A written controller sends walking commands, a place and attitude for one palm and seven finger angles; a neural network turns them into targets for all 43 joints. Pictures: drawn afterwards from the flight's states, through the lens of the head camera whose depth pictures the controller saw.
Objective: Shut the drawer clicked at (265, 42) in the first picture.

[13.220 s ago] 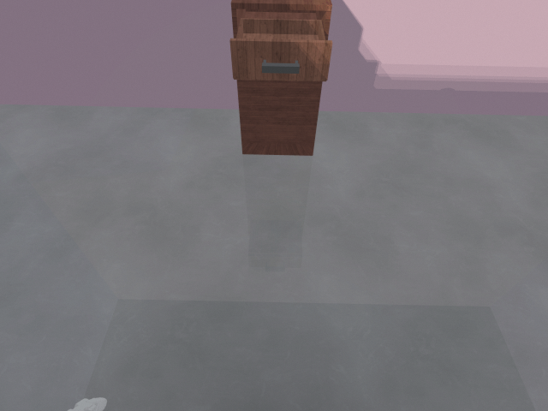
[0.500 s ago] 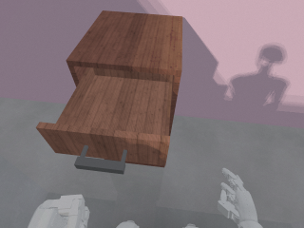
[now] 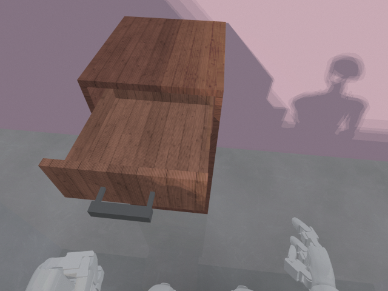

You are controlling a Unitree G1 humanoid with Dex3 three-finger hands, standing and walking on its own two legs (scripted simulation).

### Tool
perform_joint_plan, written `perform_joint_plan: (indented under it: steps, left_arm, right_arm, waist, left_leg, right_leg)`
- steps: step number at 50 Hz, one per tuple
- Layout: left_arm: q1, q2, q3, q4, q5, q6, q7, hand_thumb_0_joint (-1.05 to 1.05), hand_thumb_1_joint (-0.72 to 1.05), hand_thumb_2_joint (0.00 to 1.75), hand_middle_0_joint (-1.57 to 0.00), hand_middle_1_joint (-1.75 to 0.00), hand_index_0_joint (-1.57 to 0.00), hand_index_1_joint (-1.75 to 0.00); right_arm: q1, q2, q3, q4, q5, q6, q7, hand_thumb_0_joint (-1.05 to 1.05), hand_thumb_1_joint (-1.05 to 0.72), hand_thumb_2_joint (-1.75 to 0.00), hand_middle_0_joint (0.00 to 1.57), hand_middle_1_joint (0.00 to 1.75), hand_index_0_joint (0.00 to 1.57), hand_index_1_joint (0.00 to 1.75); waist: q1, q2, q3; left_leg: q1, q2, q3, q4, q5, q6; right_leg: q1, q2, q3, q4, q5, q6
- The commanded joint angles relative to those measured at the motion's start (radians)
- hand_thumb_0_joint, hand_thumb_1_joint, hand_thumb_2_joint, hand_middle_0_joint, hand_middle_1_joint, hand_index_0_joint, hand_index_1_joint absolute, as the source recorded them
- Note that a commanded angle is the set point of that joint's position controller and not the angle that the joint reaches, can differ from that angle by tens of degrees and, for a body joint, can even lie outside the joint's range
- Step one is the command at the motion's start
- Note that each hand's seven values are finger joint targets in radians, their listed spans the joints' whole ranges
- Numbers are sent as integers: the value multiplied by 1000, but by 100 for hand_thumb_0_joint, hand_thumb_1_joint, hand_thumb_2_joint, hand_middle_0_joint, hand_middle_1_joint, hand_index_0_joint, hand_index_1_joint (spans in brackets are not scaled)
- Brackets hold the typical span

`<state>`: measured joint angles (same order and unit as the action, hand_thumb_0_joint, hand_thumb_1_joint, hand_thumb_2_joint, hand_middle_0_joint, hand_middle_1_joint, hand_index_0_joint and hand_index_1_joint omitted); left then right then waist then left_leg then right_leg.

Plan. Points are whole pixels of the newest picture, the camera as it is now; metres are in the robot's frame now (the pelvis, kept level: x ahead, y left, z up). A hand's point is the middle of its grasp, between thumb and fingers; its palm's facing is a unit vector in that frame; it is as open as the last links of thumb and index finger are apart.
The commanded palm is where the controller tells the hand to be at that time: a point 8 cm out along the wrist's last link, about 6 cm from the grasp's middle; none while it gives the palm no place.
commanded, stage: bring the fist close to the handle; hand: left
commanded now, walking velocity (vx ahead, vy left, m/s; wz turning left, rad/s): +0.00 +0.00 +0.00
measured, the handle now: (124, 202) +0.30 +0.19 -0.01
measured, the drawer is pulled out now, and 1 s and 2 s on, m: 0.27 0.27 0.27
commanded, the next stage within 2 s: push the drawer shut in 1.32 s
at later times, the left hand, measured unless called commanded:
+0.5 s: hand (112, 276) +0.15 +0.15 +0.04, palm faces -0.02 -1.00 -0.05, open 3.3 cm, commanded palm +0.11 +0.21 +0.04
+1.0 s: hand (124, 266) +0.17 +0.15 -0.01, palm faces -0.04 -1.00 -0.04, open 3.3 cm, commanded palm +0.14 +0.21 +0.00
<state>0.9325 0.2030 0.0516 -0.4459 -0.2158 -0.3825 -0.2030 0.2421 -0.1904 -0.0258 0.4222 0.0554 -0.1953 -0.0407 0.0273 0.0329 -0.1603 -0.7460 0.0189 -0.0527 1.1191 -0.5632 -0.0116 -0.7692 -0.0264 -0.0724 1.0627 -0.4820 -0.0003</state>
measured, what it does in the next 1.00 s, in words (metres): lowers itself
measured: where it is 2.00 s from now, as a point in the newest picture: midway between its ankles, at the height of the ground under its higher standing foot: outside the picture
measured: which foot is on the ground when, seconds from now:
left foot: down 0.00-1.00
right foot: down 0.00-1.00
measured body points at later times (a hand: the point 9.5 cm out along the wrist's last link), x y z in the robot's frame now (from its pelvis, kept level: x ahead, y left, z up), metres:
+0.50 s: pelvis -0.01 +0.00 -0.03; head +0.05 +0.01 +0.42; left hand +0.14 +0.21 +0.04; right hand +0.19 -0.22 -0.08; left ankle +0.00 +0.12 -0.66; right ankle +0.03 -0.12 -0.66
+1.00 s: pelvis -0.01 +0.00 -0.06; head +0.07 +0.02 +0.39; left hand +0.17 +0.21 +0.00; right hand +0.20 -0.23 -0.12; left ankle +0.00 +0.12 -0.66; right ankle +0.03 -0.12 -0.66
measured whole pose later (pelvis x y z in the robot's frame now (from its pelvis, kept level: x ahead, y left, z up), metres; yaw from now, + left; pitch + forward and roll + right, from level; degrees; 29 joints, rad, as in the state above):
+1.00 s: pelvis -0.01 +0.00 -0.06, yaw -1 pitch +21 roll -2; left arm 0.61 0.19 0.03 -0.20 -0.17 -0.45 -0.16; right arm 0.18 -0.20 -0.01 0.44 0.02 -0.12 -0.03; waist 0.00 0.01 -0.20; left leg -1.10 0.01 -0.06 1.39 -0.64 -0.01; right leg -1.13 -0.03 -0.07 1.32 -0.55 0.00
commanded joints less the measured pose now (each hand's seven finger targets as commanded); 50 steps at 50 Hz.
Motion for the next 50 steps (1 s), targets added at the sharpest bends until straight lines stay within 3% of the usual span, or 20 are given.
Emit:
perform_joint_plan:
  steps: [1, 8, 12, 14, 19, 20, 24, 28, 29, 31, 33, 37, 40, 42, 44, 46, 49, 50]
  left_arm:
    - [30, 50, 49, -129, -22, -82, -16, 0, 90, 90, -140, -160, -140, -160]
    - [-14, 55, 39, -126, -10, -104, -16, 0, 90, 90, -140, -160, -140, -160]
    - [-26, 38, 22, -104, 3, -94, 0, 0, 90, 90, -140, -160, -140, -160]
    - [-57, 51, 32, -84, 11, -88, 12, 0, 90, 90, -140, -160, -140, -160]
    - [-110, 58, 44, -57, 18, -94, 27, 0, 90, 90, -140, -160, -140, -160]
    - [-128, 40, 25, -59, 16, -99, 26, 0, 90, 90, -140, -160, -140, -160]
    - [-123, 50, 36, -47, 13, -111, 27, 0, 90, 90, -140, -160, -140, -160]
    - [-148, 36, 16, -29, 13, -114, 22, 0, 90, 90, -140, -160, -140, -160]
    - [-155, 52, 37, -12, 18, -114, 28, 0, 90, 90, -140, -160, -140, -160]
    - [-169, 30, 12, -9, 21, -120, 29, 0, 90, 90, -140, -160, -140, -160]
    - [-193, 53, 37, -6, 20, -128, 36, 0, 90, 90, -140, -160, -140, -160]
    - [-213, 43, 20, 3, 29, -138, 40, 0, 90, 90, -140, -160, -140, -160]
    - [-213, 32, 20, 37, 29, -135, 40, 0, 90, 90, -140, -160, -140, -160]
    - [-232, 39, 19, 25, 28, -140, 37, 0, 90, 90, -140, -160, -140, -160]
    - [-249, 54, 37, 56, 34, -138, 42, 0, 90, 90, -140, -160, -140, -160]
    - [-290, 42, 19, 49, 33, -144, 40, 0, 90, 90, -140, -160, -140, -160]
    - [-263, 76, 52, 12, 23, -141, 41, 0, 90, 90, -140, -160, -140, -160]
    - [-243, 61, 42, 0, 21, -139, 39, 0, 90, 90, -140, -160, -140, -160]
  right_arm:
    - [-105, -110, -40, -165, -5, -64, -9, 0, -90, -90, 20, 30, 20, 30]
    - [-97, -113, -43, -162, -13, -64, 1, 0, -90, -90, 20, 30, 20, 30]
    - [-106, -112, -44, -164, -15, -47, 4, 0, -90, -90, 20, 30, 20, 30]
    - [-112, -116, -45, -162, -18, -34, 1, 0, -90, -90, 20, 30, 20, 30]
    - [-110, -118, -43, -160, -21, -16, -4, 0, -90, -90, 20, 30, 20, 30]
    - [-106, -120, -40, -163, -22, -17, -5, 0, -90, -90, 20, 30, 20, 30]
    - [-107, -121, -43, -156, -25, -18, -3, 0, -90, -90, 20, 30, 20, 30]
    - [-107, -124, -44, -154, -25, -13, 1, 0, -90, -90, 20, 30, 20, 30]
    - [-113, -125, -46, -148, -27, -9, -2, 0, -90, -90, 20, 30, 20, 30]
    - [-110, -127, -44, -151, -29, -8, 1, 0, -90, -90, 20, 30, 20, 30]
    - [-105, -129, -46, -146, -31, -7, -1, 0, -90, -90, 20, 30, 20, 30]
    - [-107, -133, -44, -147, -35, -3, 2, 0, -90, -90, 20, 30, 20, 30]
    - [-108, -134, -46, -144, -36, 4, 2, 0, -90, -90, 20, 30, 20, 30]
    - [-109, -134, -45, -146, -37, 7, 4, 0, -90, -90, 20, 30, 20, 30]
    - [-113, -135, -46, -139, -38, 14, 2, 0, -90, -90, 20, 30, 20, 30]
    - [-113, -138, -43, -141, -39, 14, 3, 0, -90, -90, 20, 30, 20, 30]
    - [-107, -137, -45, -144, -36, 21, 2, 0, -90, -90, 20, 30, 20, 30]
    - [-106, -136, -45, -150, -36, 23, 3, 0, -90, -90, 20, 30, 20, 30]
  waist:
    - [-19, -47, -22]
    - [-15, -9, -100]
    - [-16, 0, -100]
    - [-23, -31, -94]
    - [-24, -23, -106]
    - [-31, -27, -116]
    - [-20, -11, -175]
    - [-31, -7, -171]
    - [-29, -32, -167]
    - [-33, -7, -168]
    - [-31, -15, -187]
    - [-30, 5, -217]
    - [-35, -24, -223]
    - [-31, 3, -235]
    - [-38, -29, -228]
    - [-45, -5, -237]
    - [-28, 11, -286]
    - [-25, 20, -299]
  left_leg:
    - [-57, -39, 24, -156, 182, 37]
    - [-66, -38, 22, -126, 207, 39]
    - [-82, -37, 19, -121, 206, 36]
    - [-112, -35, 16, -109, 176, 39]
    - [-143, -34, 16, -87, 157, 36]
    - [-143, -35, 15, -82, 151, 36]
    - [-145, -35, 16, -61, 193, 36]
    - [-162, -36, 14, -45, 189, 35]
    - [-175, -32, 10, -41, 194, 35]
    - [-178, -34, 10, -34, 181, 32]
    - [-192, -33, 10, -20, 176, 31]
    - [-194, -34, 8, -1, 197, 29]
    - [-215, -34, 9, 16, 201, 30]
    - [-226, -36, 10, 23, 196, 29]
    - [-247, -33, 6, 35, 189, 32]
    - [-255, -36, 8, 51, 174, 32]
    - [-226, -33, 8, 42, 212, 32]
    - [-214, -33, 9, 38, 226, 31]
  right_leg:
    - [107, 21, 37, -188, 34, -23]
    - [82, 22, 23, -129, 72, -27]
    - [56, 24, 7, -100, 80, -27]
    - [37, 26, 14, -101, 43, -25]
    - [9, 27, 18, -78, 17, -27]
    - [-1, 26, 16, -71, 14, -26]
    - [4, 27, 16, -40, 64, -29]
    - [-27, 25, 12, -23, 68, -27]
    - [-30, 28, 10, -15, 71, -28]
    - [-57, 27, 5, -1, 59, -28]
    - [-67, 26, 9, 11, 51, -29]
    - [-91, 26, 4, 43, 74, -31]
    - [-95, 27, 7, 51, 87, -29]
    - [-100, 24, 12, 59, 80, -31]
    - [-114, 28, 11, 66, 71, -31]
    - [-137, 25, 17, 73, 59, -30]
    - [-105, 27, 17, 75, 91, -34]
    - [-99, 26, 13, 80, 107, -33]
